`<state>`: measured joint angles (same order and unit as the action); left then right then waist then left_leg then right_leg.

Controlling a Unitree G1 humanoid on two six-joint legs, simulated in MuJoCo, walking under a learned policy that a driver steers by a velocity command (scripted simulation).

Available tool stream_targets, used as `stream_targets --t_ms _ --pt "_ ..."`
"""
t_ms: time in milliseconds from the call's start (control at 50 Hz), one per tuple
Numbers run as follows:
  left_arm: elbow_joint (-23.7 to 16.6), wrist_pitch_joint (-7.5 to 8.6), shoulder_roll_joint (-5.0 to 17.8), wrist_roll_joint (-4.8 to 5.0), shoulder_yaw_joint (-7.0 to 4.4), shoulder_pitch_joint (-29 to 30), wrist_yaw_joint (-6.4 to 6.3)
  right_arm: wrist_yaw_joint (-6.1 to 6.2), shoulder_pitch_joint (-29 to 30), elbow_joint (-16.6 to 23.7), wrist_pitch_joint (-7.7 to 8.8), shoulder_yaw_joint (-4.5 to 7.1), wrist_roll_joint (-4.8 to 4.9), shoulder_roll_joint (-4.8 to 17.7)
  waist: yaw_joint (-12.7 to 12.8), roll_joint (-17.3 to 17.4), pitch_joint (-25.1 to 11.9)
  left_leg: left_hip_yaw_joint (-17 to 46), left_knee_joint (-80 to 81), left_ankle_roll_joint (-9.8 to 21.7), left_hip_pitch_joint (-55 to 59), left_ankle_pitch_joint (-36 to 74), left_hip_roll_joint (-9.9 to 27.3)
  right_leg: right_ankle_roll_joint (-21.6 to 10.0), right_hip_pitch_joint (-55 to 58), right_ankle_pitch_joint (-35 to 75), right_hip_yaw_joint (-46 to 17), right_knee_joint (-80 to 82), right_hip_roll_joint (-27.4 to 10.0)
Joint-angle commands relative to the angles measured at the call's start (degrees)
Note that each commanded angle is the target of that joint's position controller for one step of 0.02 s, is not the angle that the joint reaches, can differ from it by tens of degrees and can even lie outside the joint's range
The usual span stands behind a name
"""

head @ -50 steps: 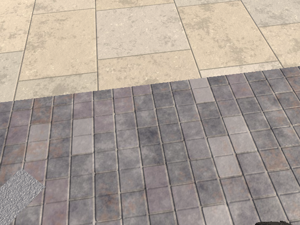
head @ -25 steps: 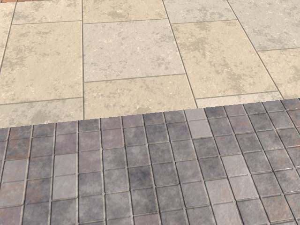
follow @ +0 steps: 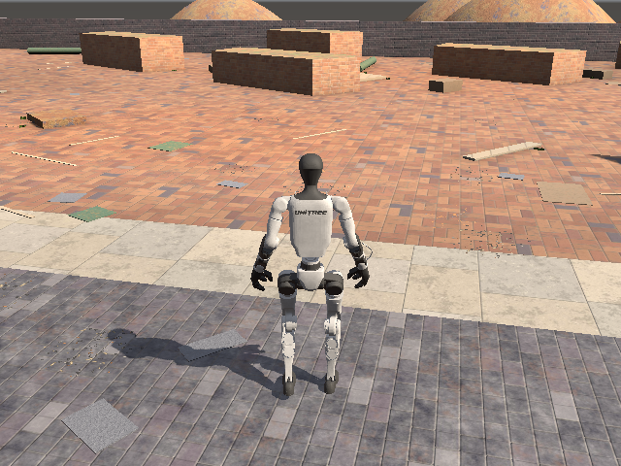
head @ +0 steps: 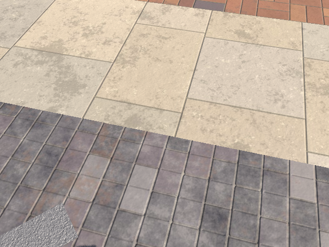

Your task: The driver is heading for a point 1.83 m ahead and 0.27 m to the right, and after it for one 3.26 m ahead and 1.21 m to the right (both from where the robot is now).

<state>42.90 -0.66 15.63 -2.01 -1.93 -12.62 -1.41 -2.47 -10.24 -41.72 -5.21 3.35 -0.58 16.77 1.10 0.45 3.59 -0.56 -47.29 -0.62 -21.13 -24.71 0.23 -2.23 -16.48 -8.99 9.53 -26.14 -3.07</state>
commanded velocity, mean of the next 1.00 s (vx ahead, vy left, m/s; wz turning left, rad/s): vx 0.01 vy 0.00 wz -0.18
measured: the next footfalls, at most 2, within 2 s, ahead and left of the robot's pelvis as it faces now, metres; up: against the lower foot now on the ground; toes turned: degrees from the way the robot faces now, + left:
left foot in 0.08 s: +0.03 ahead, +0.11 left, +0.00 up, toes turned +4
right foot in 0.52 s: -0.01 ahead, -0.08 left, +0.00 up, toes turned +0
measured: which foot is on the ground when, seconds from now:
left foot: up 0.00-0.06, down 0.08-0.52, up 0.54-0.90, down 0.92-1.00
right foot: down 0.00-0.06, up 0.08-0.50, down 0.52-0.92, up 0.94-1.00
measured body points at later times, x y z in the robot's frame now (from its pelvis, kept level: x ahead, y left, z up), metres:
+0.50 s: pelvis -0.01 +0.02 +0.00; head +0.00 +0.02 +0.45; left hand +0.04 +0.29 -0.13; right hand +0.13 -0.22 -0.12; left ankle -0.01 +0.11 -0.74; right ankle -0.05 -0.08 -0.73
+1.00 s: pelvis -0.04 +0.05 +0.00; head +0.00 +0.06 +0.45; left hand +0.15 +0.30 -0.13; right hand +0.01 -0.25 -0.10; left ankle +0.00 +0.14 -0.74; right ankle -0.07 -0.07 -0.70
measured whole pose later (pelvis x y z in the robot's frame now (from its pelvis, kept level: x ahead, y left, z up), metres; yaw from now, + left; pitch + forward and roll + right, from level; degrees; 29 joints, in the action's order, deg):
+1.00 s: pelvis -0.04 +0.05 +0.00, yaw -17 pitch +0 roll -1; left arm 44.0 -3.6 18.6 -1.0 -5.1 -11.1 0.1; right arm 2.2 -10.5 -41.8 -1.2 1.4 -1.3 15.9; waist 1.2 -2.5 4.0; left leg 0.4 -27.9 2.5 -14.0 -13.3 -1.9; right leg -0.5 -21.7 -26.0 -9.4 -46.9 7.0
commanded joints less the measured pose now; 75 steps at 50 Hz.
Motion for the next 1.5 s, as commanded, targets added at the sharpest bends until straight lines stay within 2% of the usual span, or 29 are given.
stream_targets --t_ms 20,60,80,100,120,140,180,260,380,500,520,540,560,600,660,800,900,920,940,960,1020,1120,1280,1320,1340,1360,1380,1420,1500 --pt "-3.09 0.03 10.54 0.18 -3.01 0.52 0.28 -0.18 -1.95 4.00 1.02 0.68 0.24 3.96 -0.95 -9.78 -6.86 -3.53 8.63 1.80 6.30 0.92 -1.23 -8.27 3.44 4.11 -10.10 6.51 -14.24" --pt "-2.26 -0.58 10.28 0.64 -3.31 -1.09 0.41 0.27 -5.71 2.85 2.02 0.88 -0.10 4.73 -2.84 -5.05 -6.77 -1.35 22.25 3.78 14.83 8.18 -1.91 -2.91 -1.82 1.55 -5.91 -1.19 -12.46" --pt "-2.47 -1.00 7.09 0.36 -2.78 -3.42 0.92 1.03 -6.05 3.21 2.66 1.71 -0.76 8.88 -2.30 8.64 -4.58 15.37 33.21 6.12 17.08 6.90 8.85 2.00 -9.96 -11.25 -0.06 -14.57 -6.87" --pt "-6.60 -1.71 4.61 0.57 -1.84 0.50 -0.07 1.27 -5.49 4.87 2.65 3.69 -0.92 17.23 -3.09 18.33 -0.31 33.61 35.33 14.23 11.09 19.48 22.46 4.81 -20.90 -26.84 -2.02 -22.61 3.27" --pt "-6.42 -2.47 6.68 0.31 -2.16 3.69 -0.42 1.86 -7.94 3.81 2.69 3.49 -1.25 14.28 -5.10 10.58 -0.56 28.38 33.31 17.01 9.03 25.06 21.13 4.36 -18.09 -24.83 -8.95 -31.36 1.00" --pt "-5.39 -2.75 5.91 1.32 -2.17 1.93 0.02 2.28 -4.42 3.87 2.79 2.20 -0.81 10.62 -2.10 8.73 -0.66 22.17 32.39 16.00 7.94 26.12 17.07 3.86 -16.63 -20.00 -10.48 -33.12 0.76" --pt "-2.22 -2.21 6.91 1.05 -2.70 -2.36 0.60 2.83 2.43 4.86 3.17 0.92 -0.40 6.79 1.13 8.49 -2.10 14.11 31.41 12.18 10.25 29.52 10.40 3.25 -14.39 -12.20 -9.63 -33.05 1.12" --pt "0.75 -2.77 4.04 1.32 -1.71 -4.13 1.73 3.40 0.86 3.07 4.64 -1.67 -0.38 1.18 0.31 4.87 -5.99 8.37 30.95 11.17 14.45 36.14 9.98 3.99 -7.02 -10.72 -10.16 -26.10 1.28" --pt "0.67 -2.76 5.27 1.64 -1.60 -2.03 1.54 4.33 -2.20 -0.22 4.12 -0.23 -0.58 6.92 -2.66 6.71 -2.85 10.38 27.68 12.92 15.86 33.07 13.59 2.19 -3.56 -17.14 -9.11 -14.73 3.61" --pt "0.88 -0.96 3.71 1.76 -1.19 -5.09 1.24 4.87 0.35 -1.15 3.61 1.09 -0.13 7.35 0.61 3.31 -4.56 6.83 19.70 9.33 12.88 33.55 12.36 -0.60 4.94 -3.88 -9.67 2.01 3.29" --pt "0.66 -0.40 7.41 0.87 -1.99 -6.06 1.11 4.82 0.85 -0.12 3.66 0.96 -0.26 5.93 0.24 -2.68 -5.28 3.08 11.97 6.12 7.49 25.24 7.98 -2.88 8.67 3.94 -19.76 5.96 -2.75" --pt "0.56 -0.20 13.81 1.48 -3.92 -6.41 1.13 4.90 2.87 2.11 3.45 0.18 0.04 2.54 -0.35 -12.89 -2.24 -4.13 4.50 1.82 -3.50 5.44 -3.09 -9.80 10.16 24.61 -34.49 6.21 -13.45" --pt "1.41 -0.07 13.10 1.07 -4.00 -10.28 1.20 5.27 5.35 2.37 2.90 -0.01 -0.44 2.64 3.23 -13.74 -2.66 -0.49 -6.73 1.43 -7.99 -10.62 -4.28 -16.37 10.92 31.09 -39.33 8.43 -18.65" --pt "0.69 -0.60 9.97 1.50 -3.61 -5.35 0.75 4.56 3.60 1.01 2.57 0.36 -0.06 3.23 -0.09 -5.52 -1.53 3.32 -13.64 0.93 -8.96 -4.91 -1.81 -14.78 9.31 22.65 -31.54 8.41 -12.29" --pt "-0.78 -1.35 8.13 1.88 -3.39 -1.07 0.54 3.71 2.13 0.44 2.86 0.61 -0.71 4.18 -1.21 -6.46 -3.45 2.32 -10.25 -0.89 -8.77 0.82 -1.84 -10.88 11.67 22.16 -26.52 7.23 -5.99" --pt "-0.70 -2.10 11.12 1.24 -4.93 -3.42 1.14 3.99 4.04 2.76 3.21 -0.12 0.08 4.00 1.72 -8.44 -4.99 2.38 2.67 -1.38 -4.20 0.86 -2.79 -10.97 10.54 16.33 -32.48 5.14 -6.01" --pt "-2.49 -2.42 11.34 1.88 -5.08 3.81 1.75 4.97 -3.75 1.85 4.60 -0.18 0.13 4.27 -3.21 -8.39 -5.47 2.29 23.55 0.39 11.61 9.38 -4.21 -5.24 2.07 12.71 -35.73 1.30 -1.97" --pt "-3.03 -2.17 9.36 2.18 -4.52 3.73 1.62 5.57 -5.19 1.63 5.13 0.41 -0.45 6.83 -3.26 -4.24 -5.67 7.38 30.48 1.48 16.63 9.93 1.23 -2.05 -2.51 3.38 -33.53 -2.53 1.34" --pt "-3.90 -1.85 4.31 2.39 -3.33 0.51 1.57 5.88 -3.94 2.85 5.13 1.33 -1.08 12.61 -1.11 10.21 -6.48 24.12 36.06 5.92 20.86 8.36 16.94 1.36 -10.36 -15.01 -23.06 -14.77 9.65" --pt "-3.24 -2.15 8.42 0.83 -4.35 -0.56 0.98 5.29 -2.29 3.21 4.62 1.77 -1.18 14.10 -0.94 11.71 -5.26 29.44 35.10 12.11 13.64 15.04 22.70 1.96 -12.35 -25.46 -16.60 -25.42 11.53" --pt "-0.56 -2.97 9.58 0.69 -5.11 -2.02 2.22 4.62 3.66 5.03 4.57 -0.40 -0.86 6.09 1.91 5.56 -1.52 14.67 33.17 11.22 8.79 20.38 14.34 2.65 -10.92 -17.02 -15.72 -38.46 7.22" --pt "-1.65 -3.59 7.56 1.30 -3.99 1.84 3.89 4.97 -2.33 3.47 5.00 0.16 -0.87 6.64 -2.24 7.71 -3.82 7.83 30.09 12.46 17.84 30.38 13.22 5.48 -13.76 -15.33 -12.56 -34.77 6.27" --pt "-1.44 -3.43 3.92 1.91 -1.54 1.92 2.57 2.97 -3.03 0.51 4.74 0.62 -0.96 7.90 -2.12 10.40 -5.57 6.61 25.11 12.78 13.70 37.07 13.65 1.97 2.38 -15.85 -8.44 -7.68 6.49" --pt "0.93 -2.40 2.74 0.94 -0.58 -1.82 1.65 2.48 -2.93 -0.72 4.59 -0.45 -0.21 5.47 0.60 6.49 -5.73 5.50 22.48 7.77 6.84 32.64 11.21 0.59 15.53 2.10 -10.25 12.93 4.22" --pt "1.21 -1.41 5.65 -0.47 -0.55 -2.82 1.00 1.94 -5.78 -0.50 4.93 -1.59 -0.20 1.60 -0.98 -2.72 -8.41 3.03 18.08 3.81 1.08 19.81 7.74 -0.53 23.31 1.80 -22.63 16.45 -7.18" --pt "0.34 -0.89 9.46 0.26 -0.93 2.45 0.47 2.19 -6.77 -0.16 4.57 -2.22 0.43 -0.37 -3.09 -11.69 -4.33 -0.47 19.91 1.64 2.13 0.92 2.02 -5.79 11.44 11.58 -27.63 13.85 -15.82" --pt "0.33 -0.42 7.53 0.33 -0.73 4.87 0.31 2.45 -4.46 -1.22 3.64 -1.23 0.30 3.67 -1.64 -9.75 -3.16 1.64 14.44 1.64 7.28 -1.71 2.77 -8.13 7.14 9.97 -23.74 11.62 -13.95" --pt "0.59 -0.01 7.06 0.36 -0.39 6.35 -0.25 2.18 -2.93 -1.52 3.24 -0.09 0.71 5.76 -1.40 -9.94 -1.08 1.49 8.25 1.93 2.03 -0.97 -0.09 -7.75 9.42 13.80 -19.91 10.51 -11.18" --pt "1.58 -0.45 7.10 1.40 -0.94 2.72 -1.04 2.35 -6.94 -3.59 2.68 0.97 -0.02 4.90 -0.97 -6.84 -3.93 1.94 -9.96 0.35 -4.27 -4.81 -1.39 -10.62 14.53 32.11 -15.10 6.44 -12.54"
Over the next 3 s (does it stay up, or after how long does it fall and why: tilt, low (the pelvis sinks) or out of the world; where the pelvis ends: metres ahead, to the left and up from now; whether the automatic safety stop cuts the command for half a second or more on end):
stays up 0.40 0.05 0.01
